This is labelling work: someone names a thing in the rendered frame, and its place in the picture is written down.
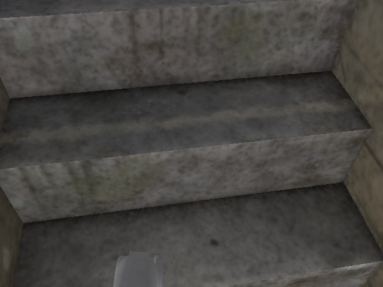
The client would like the robot left thigh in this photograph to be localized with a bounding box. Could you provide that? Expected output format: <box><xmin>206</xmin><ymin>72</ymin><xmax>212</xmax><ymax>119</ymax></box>
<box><xmin>113</xmin><ymin>251</ymin><xmax>163</xmax><ymax>287</ymax></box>

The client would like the robot left shin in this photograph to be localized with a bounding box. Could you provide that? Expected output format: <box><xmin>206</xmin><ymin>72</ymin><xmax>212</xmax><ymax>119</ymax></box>
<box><xmin>114</xmin><ymin>256</ymin><xmax>128</xmax><ymax>278</ymax></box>

